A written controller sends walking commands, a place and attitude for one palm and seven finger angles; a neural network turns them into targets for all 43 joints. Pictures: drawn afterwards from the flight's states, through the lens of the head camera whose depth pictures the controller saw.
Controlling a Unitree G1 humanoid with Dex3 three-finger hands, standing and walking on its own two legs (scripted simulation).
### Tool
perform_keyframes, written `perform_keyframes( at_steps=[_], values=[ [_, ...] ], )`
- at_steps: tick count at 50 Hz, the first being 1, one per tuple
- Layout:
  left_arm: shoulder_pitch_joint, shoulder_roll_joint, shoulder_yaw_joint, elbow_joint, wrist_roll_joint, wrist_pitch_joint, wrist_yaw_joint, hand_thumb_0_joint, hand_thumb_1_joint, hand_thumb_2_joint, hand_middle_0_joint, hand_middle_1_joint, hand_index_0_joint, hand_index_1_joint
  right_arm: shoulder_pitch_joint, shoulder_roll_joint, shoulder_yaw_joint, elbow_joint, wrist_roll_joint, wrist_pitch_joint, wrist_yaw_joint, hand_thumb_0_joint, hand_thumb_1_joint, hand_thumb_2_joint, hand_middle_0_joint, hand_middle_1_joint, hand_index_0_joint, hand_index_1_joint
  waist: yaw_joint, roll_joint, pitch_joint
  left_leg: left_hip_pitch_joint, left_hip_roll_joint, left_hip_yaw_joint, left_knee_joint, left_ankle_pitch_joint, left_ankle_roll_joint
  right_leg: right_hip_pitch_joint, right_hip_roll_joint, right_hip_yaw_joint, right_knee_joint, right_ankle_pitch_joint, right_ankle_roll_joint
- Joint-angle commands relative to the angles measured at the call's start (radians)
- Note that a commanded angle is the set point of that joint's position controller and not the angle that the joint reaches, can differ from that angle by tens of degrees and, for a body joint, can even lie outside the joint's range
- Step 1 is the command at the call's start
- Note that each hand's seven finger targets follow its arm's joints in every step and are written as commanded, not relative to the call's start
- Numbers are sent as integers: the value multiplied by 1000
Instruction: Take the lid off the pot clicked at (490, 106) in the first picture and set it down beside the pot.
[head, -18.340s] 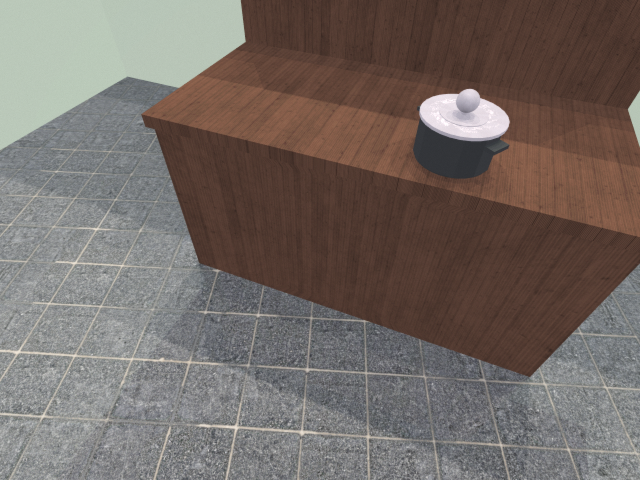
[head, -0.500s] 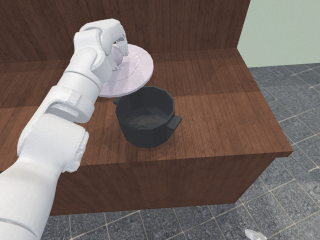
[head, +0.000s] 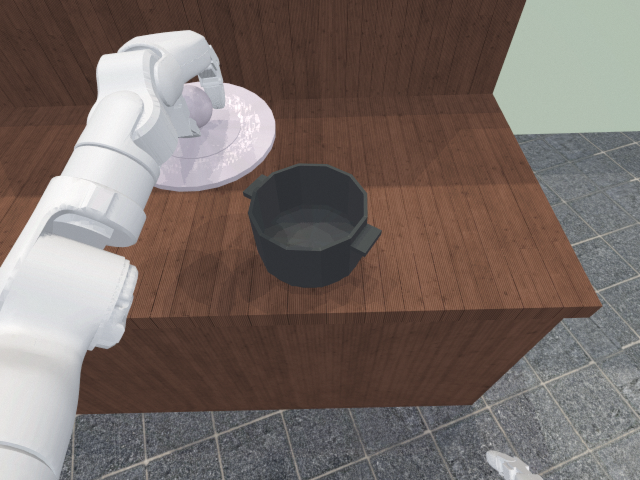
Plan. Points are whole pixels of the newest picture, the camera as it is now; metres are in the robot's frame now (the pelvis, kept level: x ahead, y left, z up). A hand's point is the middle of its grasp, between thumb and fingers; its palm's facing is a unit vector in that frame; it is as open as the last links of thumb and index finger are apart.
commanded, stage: move the lid sideways beside the pot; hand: left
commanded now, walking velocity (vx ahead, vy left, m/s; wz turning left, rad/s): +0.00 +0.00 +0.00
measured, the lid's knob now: (191, 107) +0.51 +0.16 +0.20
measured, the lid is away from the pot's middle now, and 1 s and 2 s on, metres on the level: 0.14 0.26 0.25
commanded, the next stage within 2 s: lower the lid onto the table in 1.08 s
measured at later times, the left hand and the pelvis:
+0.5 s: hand (137, 112) +0.48 +0.22 +0.21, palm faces -0.27 -0.09 -0.96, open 7.9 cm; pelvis +0.00 +0.01 +0.00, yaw +0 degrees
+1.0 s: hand (83, 124) +0.47 +0.28 +0.21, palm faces -0.30 -0.08 -0.95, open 7.9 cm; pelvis +0.00 +0.01 +0.00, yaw +2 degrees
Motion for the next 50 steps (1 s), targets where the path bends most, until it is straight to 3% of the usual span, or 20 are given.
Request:
perform_keyframes(
  at_steps=[1,3,6,8,10,12,17,18,20,23,26,28,31,35,38,39,40,46,49,50],
  values=[
    [-660,288,118,-180,33,-16,53,0,583,1045,-854,-1005,-853,-1001,2,-158,-51,-96,7,-25,-10,0,-900,-900,200,300,200,300,-22,-65,-446,322,49,-145,15,349,-59,1,39,54,-8,296,-41],
    [-693,239,78,-233,30,-34,46,0,583,1045,-854,-1005,-853,-1001,7,-151,-58,-106,3,-31,-12,0,-900,-900,200,300,200,300,-28,-31,-475,365,58,-149,28,388,-59,-25,35,54,-18,289,-42],
    [-701,352,160,-285,47,-57,55,0,583,1045,-854,-1005,-853,-1001,21,-157,-64,-109,-4,-41,-15,0,-900,-900,200,300,200,300,-21,1,-532,417,64,-167,39,439,-70,-15,44,63,-16,288,-46],
    [-658,332,150,-272,35,-71,46,0,583,1045,-854,-1005,-853,-1001,37,-158,-64,-111,-4,-39,-15,0,-900,-900,200,300,200,300,-21,-10,-519,405,66,-167,38,481,-74,-9,44,56,-22,312,-48],
    [-600,282,110,-165,27,-59,37,0,583,1045,-854,-1005,-853,-1001,36,-162,-63,-94,5,-32,-13,0,-900,-900,200,300,200,300,-32,-34,-417,362,61,-162,31,428,-70,-49,48,47,-24,283,-42],
    [-561,322,137,-111,26,-55,35,0,583,1045,-854,-1005,-853,-1001,52,-171,-62,-87,13,-27,-12,0,-900,-900,200,300,200,300,-25,-67,-382,322,61,-158,15,386,-68,-43,50,40,-22,265,-40],
    [-677,365,148,-299,51,-89,39,0,583,1045,-854,-1005,-853,-1001,41,-169,-71,-114,0,-31,-10,0,-900,-900,200,300,200,300,-24,48,-508,437,71,-186,39,496,-89,-52,51,52,-25,261,-49],
    [-680,326,120,-314,45,-98,33,0,583,1045,-854,-1005,-853,-1001,52,-166,-73,-114,-3,-34,-11,0,-900,-900,200,300,200,300,-30,39,-512,449,76,-189,45,522,-92,-59,51,49,-31,267,-48],
    [-644,342,131,-236,36,-90,27,0,583,1045,-854,-1005,-853,-1001,59,-174,-73,-95,4,-29,-13,0,-900,-900,200,300,200,300,-37,4,-451,422,74,-186,38,463,-85,-76,57,43,-36,242,-42],
    [-592,438,211,-186,24,-100,27,0,583,1045,-854,-1005,-853,-1001,78,-186,-72,-94,5,-31,-19,0,-900,-900,200,300,200,300,-19,-39,-467,373,67,-168,25,423,-75,-27,50,44,-34,263,-44],
    [-676,375,141,-252,35,-103,24,0,583,1045,-854,-1005,-853,-1001,66,-180,-74,-90,6,-31,-15,0,-900,-900,200,300,200,300,-30,26,-469,424,74,-185,33,479,-89,-72,54,40,-32,248,-44],
    [-656,403,167,-301,48,-117,28,0,583,1045,-854,-1005,-853,-1001,69,-181,-77,-104,-1,-36,-11,0,-900,-900,200,300,200,300,-19,63,-510,455,80,-191,52,564,-99,-71,54,44,-31,262,-50],
    [-555,494,249,-223,48,-122,29,0,583,1045,-854,-1005,-853,-1001,70,-184,-70,-107,1,-31,-11,0,-900,-900,200,300,200,300,-10,4,-499,411,70,-181,58,557,-86,-21,55,52,-22,303,-47],
    [-508,432,187,-150,31,-113,7,0,583,1045,-854,-1005,-853,-1001,64,-187,-68,-105,13,-14,-7,0,-900,-900,200,300,200,300,-19,-23,-410,354,70,-171,45,514,-82,-46,51,39,-22,290,-38],
    [-585,433,169,-280,35,-127,-1,0,583,1045,-854,-1005,-853,-1001,50,-187,-72,-124,9,-9,-5,0,-900,-900,200,300,200,300,-19,35,-473,408,73,-177,58,562,-88,-46,48,41,-25,294,-42],
    [-600,505,222,-316,42,-133,3,0,583,1045,-854,-1005,-853,-1001,49,-190,-76,-127,6,-8,-7,0,-900,-900,200,300,200,300,-18,38,-502,429,73,-184,63,555,-85,-39,53,49,-29,288,-42],
    [-634,481,190,-326,43,-139,0,0,583,1045,-854,-1005,-853,-1001,44,-188,-72,-123,8,-6,-10,0,-900,-900,200,300,200,300,-29,67,-505,448,73,-191,64,568,-90,-54,55,46,-30,278,-42],
    [-586,473,188,-193,6,-157,-16,0,583,1045,-854,-1005,-853,-1001,77,-192,-69,-85,17,-5,-26,0,-900,-900,200,300,200,300,-35,6,-425,404,74,-184,44,438,-79,-90,58,28,-42,210,-35],
    [-655,425,129,-224,10,-172,-15,0,583,1045,-854,-1005,-853,-1001,74,-193,-68,-76,16,-5,-26,0,-900,-900,200,300,200,300,-41,56,-430,414,75,-191,44,424,-89,-112,57,24,-41,186,-38],
    [-654,467,167,-227,19,-175,-9,0,583,1045,-854,-1005,-853,-1001,78,-195,-70,-73,13,-7,-26,0,-900,-900,200,300,200,300,-34,62,-445,428,79,-193,46,424,-89,-111,58,27,-42,176,-40]
  ],
)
